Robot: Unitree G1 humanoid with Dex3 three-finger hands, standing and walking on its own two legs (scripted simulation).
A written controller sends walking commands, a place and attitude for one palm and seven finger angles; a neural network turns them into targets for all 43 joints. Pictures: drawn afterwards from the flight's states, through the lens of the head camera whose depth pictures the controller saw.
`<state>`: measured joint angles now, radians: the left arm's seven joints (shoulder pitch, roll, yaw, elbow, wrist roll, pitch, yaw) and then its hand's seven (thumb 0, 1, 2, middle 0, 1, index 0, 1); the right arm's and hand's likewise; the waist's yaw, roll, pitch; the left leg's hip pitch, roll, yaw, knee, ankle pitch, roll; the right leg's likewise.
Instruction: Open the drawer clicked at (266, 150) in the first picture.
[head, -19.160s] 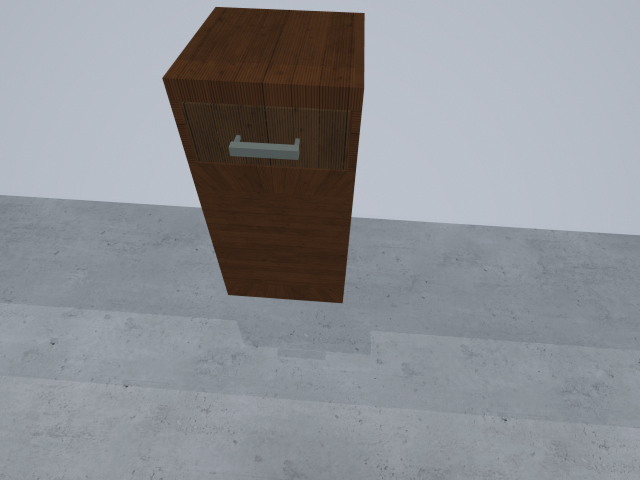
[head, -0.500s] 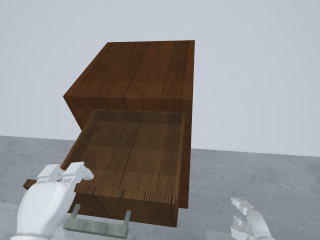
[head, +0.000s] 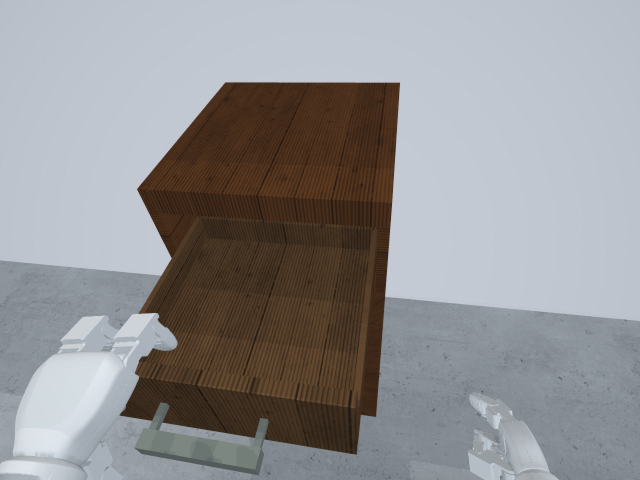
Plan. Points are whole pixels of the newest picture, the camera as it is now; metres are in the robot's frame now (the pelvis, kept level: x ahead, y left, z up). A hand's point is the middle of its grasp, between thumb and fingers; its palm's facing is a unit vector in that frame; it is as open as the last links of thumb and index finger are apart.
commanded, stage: draw the hand back to the body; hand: left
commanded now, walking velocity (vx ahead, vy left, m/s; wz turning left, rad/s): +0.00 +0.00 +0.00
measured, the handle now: (205, 434) +0.18 +0.20 -0.05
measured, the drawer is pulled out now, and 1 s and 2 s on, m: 0.30 0.30 0.30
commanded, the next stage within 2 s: step back with the hand held close in 1.36 s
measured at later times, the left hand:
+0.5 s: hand (120, 385) +0.16 +0.22 +0.13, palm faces +0.27 -0.81 -0.53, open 13.6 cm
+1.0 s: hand (106, 349) +0.18 +0.23 +0.17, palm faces +0.41 -0.82 -0.41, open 10.0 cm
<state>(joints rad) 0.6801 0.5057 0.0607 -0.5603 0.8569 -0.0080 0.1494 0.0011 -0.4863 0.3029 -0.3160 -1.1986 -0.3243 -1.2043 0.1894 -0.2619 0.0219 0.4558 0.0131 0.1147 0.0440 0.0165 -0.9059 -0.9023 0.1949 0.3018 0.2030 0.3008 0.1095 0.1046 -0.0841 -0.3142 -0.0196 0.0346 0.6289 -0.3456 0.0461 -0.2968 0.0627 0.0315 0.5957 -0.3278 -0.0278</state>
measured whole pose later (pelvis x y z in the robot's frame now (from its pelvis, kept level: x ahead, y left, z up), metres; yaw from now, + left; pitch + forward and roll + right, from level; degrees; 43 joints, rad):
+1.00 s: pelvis +0.01 -0.01 +0.01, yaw +3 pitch -2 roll +0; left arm 0.58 0.34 0.28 -0.49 -0.08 -0.11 0.10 0.00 0.32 0.65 -0.25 -0.67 -0.26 -0.68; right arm 0.19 -0.22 0.01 0.61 0.02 -0.11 -0.08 0.02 -0.90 -0.90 0.20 0.30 0.20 0.30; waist 0.05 0.06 0.00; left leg -0.13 -0.03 -0.02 0.45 -0.27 0.03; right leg -0.10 0.05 -0.01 0.41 -0.27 -0.04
